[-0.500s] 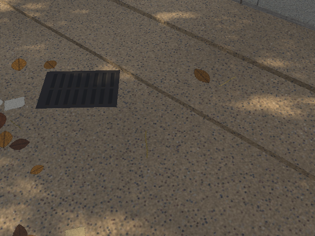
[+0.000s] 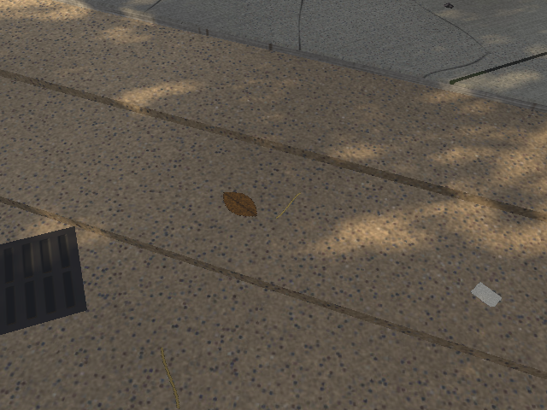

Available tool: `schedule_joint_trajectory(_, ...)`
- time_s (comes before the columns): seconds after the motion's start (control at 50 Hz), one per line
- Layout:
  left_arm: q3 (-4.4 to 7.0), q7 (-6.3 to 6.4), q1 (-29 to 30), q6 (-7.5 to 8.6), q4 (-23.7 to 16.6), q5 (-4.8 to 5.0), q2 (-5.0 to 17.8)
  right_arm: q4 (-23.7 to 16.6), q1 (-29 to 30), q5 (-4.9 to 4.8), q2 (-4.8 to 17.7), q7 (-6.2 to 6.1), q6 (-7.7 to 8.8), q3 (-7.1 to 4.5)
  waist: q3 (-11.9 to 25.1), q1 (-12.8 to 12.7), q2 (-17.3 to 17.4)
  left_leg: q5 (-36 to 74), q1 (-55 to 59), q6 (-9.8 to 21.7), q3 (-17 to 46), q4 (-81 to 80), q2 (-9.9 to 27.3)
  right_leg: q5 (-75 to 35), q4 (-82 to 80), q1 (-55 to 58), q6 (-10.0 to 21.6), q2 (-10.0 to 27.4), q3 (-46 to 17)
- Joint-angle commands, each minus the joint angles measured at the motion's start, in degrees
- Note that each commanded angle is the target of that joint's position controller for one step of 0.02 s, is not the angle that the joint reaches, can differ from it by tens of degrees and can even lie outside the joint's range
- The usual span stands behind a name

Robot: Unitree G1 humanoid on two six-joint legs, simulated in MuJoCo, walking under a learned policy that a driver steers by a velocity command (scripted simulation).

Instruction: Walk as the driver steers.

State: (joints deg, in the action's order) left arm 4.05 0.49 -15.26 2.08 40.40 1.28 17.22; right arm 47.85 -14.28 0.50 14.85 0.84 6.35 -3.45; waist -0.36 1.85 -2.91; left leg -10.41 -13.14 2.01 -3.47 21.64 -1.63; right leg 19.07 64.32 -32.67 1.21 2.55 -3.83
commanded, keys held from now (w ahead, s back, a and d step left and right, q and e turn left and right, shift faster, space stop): w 0.34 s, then w+q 0.64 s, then w+e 0.02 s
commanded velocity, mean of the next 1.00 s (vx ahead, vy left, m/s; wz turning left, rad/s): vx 0.50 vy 0.00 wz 0.17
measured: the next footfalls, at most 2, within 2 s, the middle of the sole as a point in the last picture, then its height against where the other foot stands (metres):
right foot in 0.30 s outside the picture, level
left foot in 0.84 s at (228, 369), level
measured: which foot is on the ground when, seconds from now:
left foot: down 0.00-0.32, up 0.34-0.82, down 0.84-1.00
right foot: up 0.00-0.28, down 0.30-0.82, up 0.84-1.00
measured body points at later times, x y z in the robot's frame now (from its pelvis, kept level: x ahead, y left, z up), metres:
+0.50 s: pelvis +0.26 -0.07 +0.00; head +0.28 -0.08 +0.45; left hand +0.37 +0.20 -0.10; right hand +0.36 -0.35 -0.12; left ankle +0.28 +0.10 -0.66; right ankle +0.27 -0.16 -0.74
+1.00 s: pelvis +0.53 +0.02 -0.01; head +0.57 +0.04 +0.44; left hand +0.60 +0.32 -0.11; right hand +0.71 -0.22 -0.11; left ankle +0.56 +0.09 -0.74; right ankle +0.53 -0.15 -0.65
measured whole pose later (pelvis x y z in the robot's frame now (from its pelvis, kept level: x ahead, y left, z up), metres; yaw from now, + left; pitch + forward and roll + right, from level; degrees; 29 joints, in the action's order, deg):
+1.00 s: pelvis +0.53 +0.02 -0.01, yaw +16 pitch +2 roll +0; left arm 3.0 0.3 -11.0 6.6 42.6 0.0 16.5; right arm 42.2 -14.3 -0.5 16.5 1.7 3.0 -4.2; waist -2.6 1.0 -1.0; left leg -9.8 -18.5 5.9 0.8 26.4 -5.8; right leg 20.8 66.7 -28.9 -0.5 4.2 -2.5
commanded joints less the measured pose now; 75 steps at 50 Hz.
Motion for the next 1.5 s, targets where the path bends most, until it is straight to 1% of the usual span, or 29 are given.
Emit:
schedule_joint_trajectory(0.02,0.04,-0.14,0.68,0.67,-4.95,-0.53,1.2,-1.97,0.55,-0.47,8.22,0.16,1.16,-1.84,0.03,-1.25,7.16,9.8,5.46,11.26,13.87,-13.01,16.13,-4.82,-6.57,-7.44,-0.43,3.42,-2.18)
schedule_joint_trajectory(0.2,-0.99,-2.37,15.36,2.31,-9.5,0.13,0.91,1.73,-6.43,-2.22,11.68,-0.05,-1.31,-2.07,-2.59,3.15,7.72,13.67,11.34,8.1,6.59,-11.07,16.0,-15.79,-30.55,-1.89,0.54,1.13,4.27)
schedule_joint_trajectory(0.24,-0.51,-2.66,14.84,2.48,-9.88,0.03,2.23,2.4,-6.56,-2.51,12.53,-0.22,-2.03,-2.24,-2.18,1.56,8.74,19.01,13.88,7.13,6.61,-8.05,17.28,-12.31,-33.3,1.11,2.23,-0.05,5.01)
schedule_joint_trajectory(0.28,1.52,-2.27,3.79,2.46,-6.52,-0.67,5.63,2.49,-5.65,-2.64,12.26,-0.54,-2.49,-1.91,4.55,-4.94,7.76,34.45,11.84,4.8,2.62,5.39,14.1,-14.16,-37.58,18.67,5.02,-3.31,7.51)
schedule_joint_trajectory(0.3,2.92,-1.58,-5.91,2.15,-4.35,-1.09,9.0,1.49,-5.16,-1.63,10.05,-0.71,-2.21,-0.89,11.51,-9.23,5.2,27.2,2.5,2.53,0.35,19.06,11.62,-15.95,-35.3,34.71,7.74,2.37,1.33)
schedule_joint_trajectory(0.32,4.21,-1.07,-11.27,1.77,-3.65,-1.91,15.74,-0.86,-9.66,-0.47,3.81,-0.3,-0.99,1.31,19.02,-7.86,-9.49,-2.33,-21.25,-1.58,-1.24,42.35,2.76,-10.34,-38.2,55.46,16.87,18.11,-25.03)
schedule_joint_trajectory(0.34,3.18,-1.22,-12.8,1.76,-3.3,-1.33,11.79,0.19,-8.68,-1.16,6.54,0.01,0.31,0.77,23.3,-8.9,-9.25,-22.48,-28.29,-1.25,7.59,50.9,1.58,-6.2,-45.25,56.22,18.99,20.92,-37.93)
schedule_joint_trajectory(0.36,2.0,-1.38,-8.69,1.98,-3.45,-1.34,9.0,-1.15,-4.54,-3.05,10.13,0.35,0.65,-0.41,14.08,-8.11,-5.93,-19.23,-33.05,-0.52,8.21,53.72,4.92,-6.14,-45.88,49.14,16.02,19.17,-28.47)
schedule_joint_trajectory(0.42,0.46,-1.87,0.86,2.8,-3.65,-1.46,3.56,-0.89,-1.74,-2.1,8.37,-0.06,-1.08,-0.67,3.13,-2.7,-2.7,-7.78,-25.99,-1.08,7.54,45.48,10.32,-13.64,-51.71,28.35,11.65,12.25,-10.38)
schedule_joint_trajectory(0.54,1.37,-0.95,0.67,4.83,0.13,-2.48,4.63,-1.97,0.68,-1.84,4.9,-0.47,-3.5,-0.61,-0.77,-1.13,-0.83,5.82,-27.32,-3.2,10.49,36.34,9.1,-21.76,-57.47,24.18,11.03,11.5,2.3)
schedule_joint_trajectory(0.74,2.8,0.58,-3.88,2.51,4.83,-0.49,8.29,-9.55,14.99,-1.55,3.69,2.75,-3.11,0.19,-5.06,-5.48,0.17,7.81,-28.36,1.09,2.7,14.82,6.51,-29.36,-52.92,37.75,6.95,14.58,12.38)
schedule_joint_trajectory(0.78,3.23,1.06,-2.64,1.58,4.61,-0.36,9.93,-10.31,12.59,-1.6,5.26,3.09,-3.3,-0.63,-2.01,-3.25,-1.75,1.66,-22.2,3.28,-1.0,14.61,3.15,-48.15,-45.52,39.31,5.51,14.49,14.12)
schedule_joint_trajectory(0.82,3.09,1.64,-1.29,0.54,4.09,-0.21,10.34,-7.46,-1.12,-1.87,9.79,2.56,-3.42,-3.33,6.0,4.4,-1.28,2.32,-2.71,6.66,-3.33,10.87,-2.28,-58.48,-25.86,34.65,2.73,11.29,16.79)
schedule_joint_trajectory(0.84,2.16,1.88,-2.58,0.96,2.98,-1.24,8.42,-5.77,-9.91,-1.91,15.12,1.35,-3.89,-5.37,11.76,7.57,5.16,5.14,15.14,10.11,8.47,9.7,4.04,-41.39,-8.23,20.63,-0.08,8.71,16.95)
schedule_joint_trajectory(0.86,-0.64,0.67,-8.61,2.8,0.11,-2.83,-0.36,-6.26,-8.61,-2.24,20.61,1.05,-3.56,-6.02,17.26,0.22,19.46,-3.29,34.1,21.51,41.3,4.43,18.22,13.26,11.42,-5.47,-3.79,-3.79,10.4)
schedule_joint_trajectory(0.88,-0.16,-0.26,-2.16,5.17,-0.1,-0.59,4.24,-7.58,-10.88,-1.79,15.81,1.13,-3.02,-4.64,22.69,5.14,12.13,-8.22,37.18,21.81,50.43,-3.07,20.36,15.11,16.53,-11.74,-2.41,-3.87,-1.69)
schedule_joint_trajectory(0.9,0.44,-0.71,3.2,6.25,-1.78,1.32,6.53,-7.27,-9.01,-1.35,12.89,1.08,-2.5,-3.88,14.64,5.69,9.49,-4.41,32.15,18.95,41.97,-3.94,18.86,9.71,15.36,-16.02,-1.02,-1.25,-1.8)
schedule_joint_trajectory(0.94,0.55,0.05,4.75,6.7,-1.46,-1.0,6.38,-8.87,-1.31,-1.62,9.41,0.79,-2.4,-2.81,6.26,0.86,3.11,5.82,15.21,15.71,30.28,-4.68,14.54,2.12,5.5,-10.35,-0.69,3.04,-1.1)
schedule_joint_trajectory(0.98,1.04,0.04,2.84,5.3,-1.59,-1.75,6.46,-10.61,1.71,-0.67,8.18,0.41,-2.42,-2.28,4.66,-2.28,4.84,12.53,6.78,15.69,26.62,-7.33,12.49,-0.21,1.74,-4.24,-1.67,4.25,-1.34)
schedule_joint_trajectory(1.14,-1.32,-0.6,10.44,2.7,-2.87,-1.05,1.04,-7.08,-2.79,-0.73,8.77,-0.61,-2.41,-1.41,-0.55,1.38,6.24,18.21,4.28,10.57,10.46,-12.27,9.76,-18.14,-17.7,-7.33,-3.12,4.65,4.06)
schedule_joint_trajectory(1.26,-1.33,-2.83,15.45,3.29,-5.53,-0.21,1.59,-4.38,-5.61,-0.4,9.73,-0.54,-3.07,-1.26,-1.83,3.28,6.96,26.68,16.85,9.16,7.45,-10.17,14.79,-14.75,-22.24,-11.44,0.77,1.57,6.35)
schedule_joint_trajectory(1.3,-0.87,-3.4,13.0,3.31,-5.76,-0.38,2.23,-4.72,-4.08,-0.37,10.52,-1.04,-3.66,-1.39,0.72,0.96,8.61,44.29,17.94,7.71,4.49,-4.65,14.7,-9.7,-23.08,-5.33,2.94,-1.76,9.05)
schedule_joint_trajectory(1.34,0.99,-3.24,1.32,3.06,-3.26,-0.74,5.29,-5.46,-1.83,-0.65,11.15,-2.14,-4.34,-1.43,7.71,-5.99,9.87,62.49,15.61,5.32,0.82,10.06,12.28,-10.68,-27.21,11.54,6.0,-6.61,11.27)
schedule_joint_trajectory(1.36,2.74,-2.73,-7.27,2.86,-1.69,-0.86,9.81,-6.92,-1.74,-0.58,10.09,-2.84,-3.99,-1.02,12.9,-9.39,6.05,52.62,3.74,2.67,-0.8,24.31,9.79,-12.33,-29.69,28.25,9.85,-1.65,0.42)
schedule_joint_trajectory(1.38,4.45,-2.41,-12.85,2.82,-1.08,-0.93,15.59,-8.9,-5.71,0.19,5.44,-2.2,-2.74,0.66,19.67,-8.43,-10.28,11.15,-18.22,-1.36,1.15,48.99,-1.44,1.01,-38.44,46.17,20.5,12.56,-31.36)
schedule_joint_trajectory(1.4,2.81,-2.0,-11.89,2.94,-1.32,-1.07,10.92,-8.25,-2.71,0.74,7.12,-0.74,-0.92,0.48,21.98,-8.88,-10.56,-14.94,-26.75,0.07,11.5,55.19,-2.58,8.41,-46.81,49.28,19.41,14.44,-44.66)
schedule_joint_trajectory(1.42,1.97,-1.61,-7.72,2.86,-2.24,-1.42,8.77,-9.64,0.41,-1.72,8.73,0.68,0.4,-0.08,12.67,-7.57,-6.49,-13.06,-31.88,0.75,12.24,56.95,0.7,12.94,-47.82,41.89,17.3,14.58,-37.31)
schedule_joint_trajectory(1.46,1.19,-1.49,-2.77,2.48,-3.11,-1.19,6.41,-10.53,4.33,-0.86,7.69,0.8,1.15,0.1,3.42,-4.29,3.74,-8.54,-28.58,0.94,9.82,48.13,5.04,3.85,-49.72,25.92,15.06,10.79,-25.97)
schedule_joint_trajectory(1.5,0.56,-1.31,0.59,2.47,-4.39,-1.37,4.69,-10.16,1.77,-0.22,7.3,0.16,0.02,-0.35,1.86,-0.87,0.94,-6.54,-22.75,-0.31,9.05,43.87,6.73,-1.91,-52.34,17.82,14.6,7.18,-19.73)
